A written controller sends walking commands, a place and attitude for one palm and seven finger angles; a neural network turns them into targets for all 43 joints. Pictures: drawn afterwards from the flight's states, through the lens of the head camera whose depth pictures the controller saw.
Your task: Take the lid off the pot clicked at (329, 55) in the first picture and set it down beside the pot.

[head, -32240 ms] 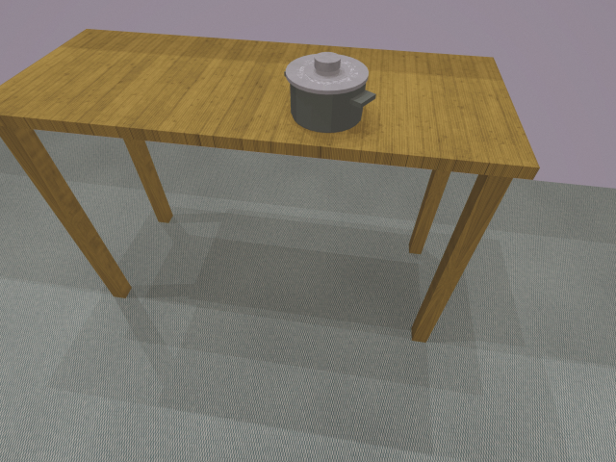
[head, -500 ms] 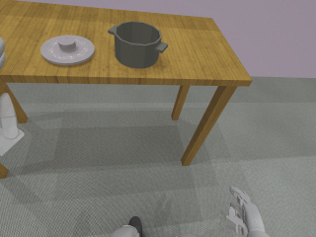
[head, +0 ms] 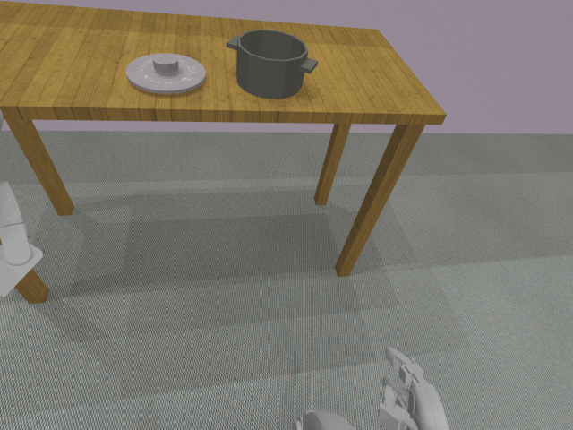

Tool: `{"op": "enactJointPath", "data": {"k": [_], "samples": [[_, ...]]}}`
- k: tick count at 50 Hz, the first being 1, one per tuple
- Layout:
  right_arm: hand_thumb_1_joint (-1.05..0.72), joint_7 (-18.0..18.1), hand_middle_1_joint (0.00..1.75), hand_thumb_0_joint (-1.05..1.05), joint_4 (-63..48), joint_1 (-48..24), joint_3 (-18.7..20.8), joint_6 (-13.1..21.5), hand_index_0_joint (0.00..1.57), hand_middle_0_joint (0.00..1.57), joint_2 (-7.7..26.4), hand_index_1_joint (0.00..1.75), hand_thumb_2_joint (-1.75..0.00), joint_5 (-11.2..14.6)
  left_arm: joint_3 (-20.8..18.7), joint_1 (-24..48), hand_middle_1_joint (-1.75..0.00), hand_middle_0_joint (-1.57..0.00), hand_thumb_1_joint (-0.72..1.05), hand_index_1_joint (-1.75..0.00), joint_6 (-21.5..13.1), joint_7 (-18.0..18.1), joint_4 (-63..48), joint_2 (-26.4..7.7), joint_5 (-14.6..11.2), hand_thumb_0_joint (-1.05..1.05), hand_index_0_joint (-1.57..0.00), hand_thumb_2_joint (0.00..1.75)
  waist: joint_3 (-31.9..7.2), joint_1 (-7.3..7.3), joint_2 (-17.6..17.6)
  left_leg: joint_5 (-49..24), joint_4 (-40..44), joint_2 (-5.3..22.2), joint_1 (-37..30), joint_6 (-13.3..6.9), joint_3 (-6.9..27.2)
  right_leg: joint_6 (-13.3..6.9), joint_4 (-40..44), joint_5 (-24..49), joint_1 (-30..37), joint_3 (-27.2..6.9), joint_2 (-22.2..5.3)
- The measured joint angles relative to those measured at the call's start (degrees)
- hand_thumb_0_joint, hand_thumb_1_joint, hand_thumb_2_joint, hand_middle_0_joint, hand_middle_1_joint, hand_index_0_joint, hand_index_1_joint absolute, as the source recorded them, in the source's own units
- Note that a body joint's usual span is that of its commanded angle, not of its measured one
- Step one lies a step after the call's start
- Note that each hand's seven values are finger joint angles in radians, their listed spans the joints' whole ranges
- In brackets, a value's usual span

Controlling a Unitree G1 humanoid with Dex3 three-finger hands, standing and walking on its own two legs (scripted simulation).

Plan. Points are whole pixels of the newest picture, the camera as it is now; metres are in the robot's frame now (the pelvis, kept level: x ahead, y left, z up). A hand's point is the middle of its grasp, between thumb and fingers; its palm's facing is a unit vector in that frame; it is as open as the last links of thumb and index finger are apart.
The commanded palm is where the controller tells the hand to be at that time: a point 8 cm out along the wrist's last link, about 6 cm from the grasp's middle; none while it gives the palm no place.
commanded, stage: stop stepping back and stand still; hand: left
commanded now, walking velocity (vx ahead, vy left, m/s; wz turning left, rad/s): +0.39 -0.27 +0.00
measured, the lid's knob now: (165, 62) +0.83 +0.27 +0.08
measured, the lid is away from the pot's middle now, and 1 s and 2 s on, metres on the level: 0.24 0.24 0.24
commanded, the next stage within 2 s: let the arm hang, fingers relaxed in 1.20 s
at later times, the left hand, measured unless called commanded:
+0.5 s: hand out of the picture +0.16 +0.16 -0.18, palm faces +0.06 -0.99 -0.09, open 7.4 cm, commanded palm none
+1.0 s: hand (131, 423) +0.17 +0.22 -0.16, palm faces +0.10 -0.96 -0.25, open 7.3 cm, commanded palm none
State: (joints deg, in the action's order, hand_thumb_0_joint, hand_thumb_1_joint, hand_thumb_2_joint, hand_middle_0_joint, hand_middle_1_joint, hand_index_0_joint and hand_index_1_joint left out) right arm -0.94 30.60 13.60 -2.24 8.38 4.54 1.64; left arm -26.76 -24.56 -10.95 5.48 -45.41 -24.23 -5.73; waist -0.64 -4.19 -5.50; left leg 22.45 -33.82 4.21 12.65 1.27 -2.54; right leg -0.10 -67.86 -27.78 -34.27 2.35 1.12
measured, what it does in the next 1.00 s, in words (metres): walks ahead: right foot, then left foot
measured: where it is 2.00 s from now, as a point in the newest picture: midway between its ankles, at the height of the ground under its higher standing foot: outside the picture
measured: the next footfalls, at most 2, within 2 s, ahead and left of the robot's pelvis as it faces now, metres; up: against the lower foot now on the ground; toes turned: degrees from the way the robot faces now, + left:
right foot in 0.18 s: +0.08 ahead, -0.14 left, +0.00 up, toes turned -1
left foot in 0.34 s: +0.06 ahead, +0.10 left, +0.00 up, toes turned +8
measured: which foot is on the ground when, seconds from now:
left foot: down 0.00-0.18, up 0.20-0.32, down 0.34-1.00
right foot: up 0.00-0.16, down 0.18-0.32, up 0.34-0.50, down 0.52-1.00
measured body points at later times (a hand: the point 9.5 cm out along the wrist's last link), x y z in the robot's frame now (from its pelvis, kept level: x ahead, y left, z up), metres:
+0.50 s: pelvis +0.06 +0.00 -0.03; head +0.06 +0.00 +0.42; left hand +0.15 +0.21 -0.16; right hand +0.11 -0.26 -0.15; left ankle +0.03 +0.14 -0.73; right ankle +0.09 -0.11 -0.71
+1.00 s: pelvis +0.14 +0.02 +0.00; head +0.17 +0.01 +0.45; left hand +0.17 +0.27 -0.15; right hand +0.18 -0.21 -0.16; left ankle +0.02 +0.10 -0.72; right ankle +0.12 -0.11 -0.73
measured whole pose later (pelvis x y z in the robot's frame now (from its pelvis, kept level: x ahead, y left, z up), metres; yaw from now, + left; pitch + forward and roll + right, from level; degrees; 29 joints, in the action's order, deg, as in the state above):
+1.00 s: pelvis +0.14 +0.02 +0.00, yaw +4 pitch +1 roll +0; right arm 2.5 55.7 16.3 2.7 -0.7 9.2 -0.2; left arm -2.1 -11.6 -0.2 1.7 60.3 -10.2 0.4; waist 2.6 -0.6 2.1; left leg 23.8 -31.8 -1.2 5.2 -1.7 -3.8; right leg 0.3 -32.3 -19.1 -13.6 0.5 -0.5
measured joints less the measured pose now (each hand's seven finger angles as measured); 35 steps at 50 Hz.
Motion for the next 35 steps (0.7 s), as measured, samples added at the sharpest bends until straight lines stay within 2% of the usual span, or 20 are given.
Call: {"op": "enactJointPath", "data": {"k": [2, 5, 8, 9, 11, 12, 13, 14, 16, 17, 18, 20, 22, 23, 25, 26, 27, 29, 32, 35], "samples": [[-0.9, -0.2, 0.3, 0.01, 0.5, 2.5, -0.5, 0.0, 0.2, 0.2, -0.4, 0.3, -0.9, -0.1, -0.6, -6.0, -0.3, -0.2, 0.9, -0.3, -2.3, -0.7, -6.7, -3.9, 0.4, 0.02, -0.2, 0.9, 0.0, 0.03, -0.1, -2.1, 3.9, 0.8, -0.9, 0.2, 0.5, -0.3, 5.4, 3.0, 0.4, 2.2, 0.2], [-0.9, 0.7, 0.3, 0.01, 2.6, 4.8, 0.1, -1.8, 0.2, 0.21, 0.9, 0.3, -0.9, -0.9, -5.9, -9.2, -0.3, -0.21, 0.89, -0.31, -5.2, 0.2, -10.6, -9.5, 0.9, 0.02, -0.21, 0.9, 0.0, 2.08, 2.8, -3.2, 6.6, 2.7, -1.9, 0.8, 0.9, -1.0, 20.7, 6.7, 5.3, 4.4, 0.3], [-0.9, 2.0, 0.3, 0.01, 4.9, 5.4, 1.4, -4.0, 0.2, 0.21, 3.3, 0.3, -0.9, -0.9, -9.3, -2.9, -0.3, -0.22, 0.88, -0.31, -7.1, 1.4, -3.0, -12.7, 1.7, 0.01, -0.22, 0.9, -0.1, 3.27, 7.1, -0.5, 2.4, 3.5, -1.2, 0.7, 2.3, -2.0, 34.6, 8.5, 14.1, 5.1, 0.4], [-0.9, 2.1, 0.3, 0.01, 5.2, 5.3, 1.6, -4.6, 0.2, 0.2, 4.0, 0.3, -0.9, -0.4, -10.3, -0.2, -0.3, -0.22, 0.88, -0.31, -6.2, 2.1, 0.2, -13.9, 1.6, 0.01, -0.22, 0.9, -0.5, 2.92, 6.8, 1.4, -2.0, 2.4, 0.7, -0.2, 2.0, -3.6, 38.3, 8.9, 17.2, 2.9, -0.4], [-0.9, 2.1, 0.3, 0.01, 7.5, 2.4, 2.4, -5.8, 0.2, 0.2, 6.4, 0.3, -0.9, 0.5, -10.1, 4.6, -0.3, -0.22, 0.89, -0.31, -5.6, 2.3, 6.2, -11.3, 1.4, 0.01, -0.22, 0.9, 0.0, 2.79, 8.9, 5.6, -16.1, 1.5, 6.1, -1.7, 2.9, -1.5, 36.5, 13.1, 16.7, 1.8, -0.7], [-0.9, 1.7, 0.3, 0.01, 8.4, 1.6, 3.2, -6.0, 0.2, 0.2, 7.9, 0.3, -0.9, 0.9, -7.4, 7.3, -0.3, -0.22, 0.89, -0.31, -5.1, 1.9, 11.0, -9.1, 2.5, 0.0, -0.22, 0.9, -0.1, 2.43, 10.5, 8.3, -22.0, 1.3, 9.3, -2.1, 3.1, -0.1, 34.7, 12.4, 16.3, 2.4, -1.0], [-0.9, 1.1, 0.3, 0.01, 9.2, 1.3, 3.9, -6.0, 0.2, 0.2, 9.2, 0.3, -0.9, 1.0, -3.3, 10.2, -0.3, -0.21, 0.89, -0.31, -2.8, 1.0, 17.0, -6.6, 3.9, 0.0, -0.22, 0.9, -1.1, 2.26, 11.5, 10.1, -25.0, 1.0, 11.9, -2.3, 2.5, 0.8, 32.9, 11.0, 15.5, 3.0, -2.0], [-0.9, 0.6, 0.3, 0.01, 9.9, 1.2, 4.4, -6.1, 0.2, 0.2, 10.2, 0.3, -0.9, 0.9, 0.6, 12.5, -0.3, -0.21, 0.89, -0.31, 0.7, 0.1, 23.5, -3.9, 5.0, 0.0, -0.21, 0.9, -2.3, 1.97, 11.8, 10.1, -24.7, 0.7, 13.3, -2.4, 1.5, 1.2, 30.7, 9.4, 14.8, 3.3, -3.4], [-0.9, -0.3, 0.3, 0.01, 9.6, 1.6, 4.4, -6.9, 0.2, 0.2, 11.7, 0.3, -0.9, -0.2, 6.4, 15.3, -0.3, -0.2, 0.9, -0.3, 7.7, -1.4, 37.5, 1.3, 6.3, 0.0, -0.2, 0.9, -3.9, 0.9, 11.1, 5.9, -15.9, 0.3, 11.8, -2.6, -0.7, 0.9, 24.2, 4.4, 12.8, 3.1, -6.1], [-0.9, -0.6, 0.3, 0.01, 8.9, 2.1, 4.4, -7.1, 0.2, 0.2, 12.5, 0.3, -0.9, -1.1, 8.4, 15.7, -0.3, -0.19, 0.91, -0.3, 10.4, -2.3, 44.4, 3.8, 6.8, 0.0, -0.2, 0.9, -4.8, 0.14, 11.5, 3.4, -13.1, 0.3, 11.9, -3.1, -0.1, 0.8, 18.5, -0.5, 10.5, 2.4, -5.9], [-0.9, -0.5, 0.3, 0.01, 9.2, 2.2, 4.3, -7.2, 0.2, 0.2, 12.4, 0.3, -0.9, -2.1, 10.0, 15.5, -0.3, -0.19, 0.91, -0.3, 12.4, -3.0, 51.9, 6.0, 7.1, 0.0, -0.2, 0.9, -5.2, -0.66, 10.8, 2.9, -15.1, -0.2, 12.7, -2.9, -0.5, 0.8, 11.5, -3.6, 7.7, 0.3, -5.3], [-0.9, -0.1, 0.3, 0.01, 10.3, 3.2, 3.8, -7.5, 0.2, 0.2, 11.6, 0.3, -0.9, -3.6, 13.8, 14.5, -0.3, -0.19, 0.92, -0.3, 15.5, -4.4, 67.0, 9.5, 7.3, 0.0, -0.19, 0.9, -5.1, -1.95, 8.3, 3.9, -16.2, -1.4, 11.6, -2.2, -1.8, 0.9, 1.0, -3.5, 3.6, -3.3, -4.2], [-0.9, 0.4, 0.3, 0.01, 11.8, 5.0, 3.4, -7.9, 0.2, 0.2, 10.5, 0.3, -0.9, -4.8, 18.1, 13.0, -0.29, -0.18, 0.92, -0.3, 17.5, -5.8, 78.6, 12.9, 7.2, 0.01, -0.19, 0.9, -4.4, -2.73, 5.9, 3.8, -14.3, -1.9, 10.1, -1.3, -2.1, 1.3, -1.6, -2.8, 1.3, -4.1, -3.6], [-0.9, 0.7, 0.3, 0.0, 12.8, 5.6, 3.2, -8.1, 0.2, 0.2, 10.2, 0.3, -0.9, -5.1, 20.1, 12.3, -0.29, -0.19, 0.92, -0.3, 17.9, -6.5, 82.8, 14.6, 7.1, 0.01, -0.19, 0.9, -3.4, -2.57, 4.9, 3.4, -13.2, -1.8, 9.4, -0.6, -2.0, 1.3, 0.9, -2.6, 1.3, -3.8, -3.5], [-0.9, 1.0, 0.3, 0.0, 14.8, 6.7, 2.9, -8.7, 0.2, 0.2, 9.8, 0.3, -0.9, -5.2, 23.9, 10.1, -0.3, -0.19, 0.92, -0.3, 17.1, -8.0, 88.7, 17.7, 6.9, 0.02, -0.19, 0.9, -0.7, -1.1, 3.5, 3.4, -12.5, -0.8, 8.8, 0.7, -1.7, 1.1, 11.5, -0.1, 3.9, -2.9, -3.2], [-0.9, 1.2, 0.3, 0.01, 15.3, 7.8, 3.1, -8.8, 0.2, 0.2, 9.3, 0.3, -0.9, -4.9, 22.6, 9.0, -0.29, -0.18, 0.94, -0.3, 14.3, -7.2, 88.2, 18.6, 4.9, -0.02, -0.2, 0.9, 0.2, -0.04, 2.0, 4.4, -13.7, -1.3, 9.9, 0.7, -1.0, 0.3, 18.0, 3.2, 5.4, -3.8, -3.3], [-0.9, 1.3, 0.3, 0.01, 16.4, 8.3, 3.4, -9.0, 0.2, 0.2, 8.9, 0.3, -0.9, -4.3, 21.8, 9.3, -0.28, -0.17, 0.97, -0.3, 11.5, -6.6, 87.5, 18.5, 4.2, -0.07, -0.2, 0.9, 1.7, 1.59, 1.2, 7.5, -17.0, -1.9, 11.7, 0.4, 0.3, -0.1, 18.4, 5.7, 4.8, -3.6, -3.3], [-0.9, 1.4, 0.3, 0.01, 19.0, 7.5, 4.3, -10.1, 0.2, 0.2, 9.4, 0.3, -0.9, -3.6, 22.8, 11.0, -0.28, -0.17, 1.0, -0.3, 9.2, -5.8, 89.2, 17.6, 5.3, -0.13, -0.21, 0.9, 4.6, 3.53, 3.4, 10.4, -24.5, -2.4, 14.2, -0.2, 3.7, -0.7, 18.6, 5.7, 5.3, -1.2, -2.1], [-0.9, 1.5, 0.3, 0.01, 20.2, 5.9, 5.7, -10.6, 0.2, 0.2, 9.6, 0.3, -0.9, -3.4, 23.4, 10.4, -0.28, -0.18, 1.0, -0.3, 9.7, -5.0, 93.6, 15.8, 7.1, -0.13, -0.21, 0.9, 4.4, 3.71, 5.6, 10.6, -29.6, -3.6, 15.1, -0.8, 3.4, -0.8, 23.6, 6.7, 7.3, -0.7, -1.0], [-0.91, 1.7, 0.3, 0.01, 19.8, 4.2, 6.0, -9.7, 0.2, 0.2, 8.4, 0.3, -0.9, -2.8, 22.8, 9.1, -0.29, -0.19, 0.97, -0.3, 10.9, -4.0, 98.5, 13.9, 7.6, -0.09, -0.21, 0.9, 2.9, 3.03, 5.6, 9.7, -20.7, -4.2, 11.0, -1.5, 1.7, -0.4, 29.6, 9.0, 10.1, -1.9, -0.7]]}}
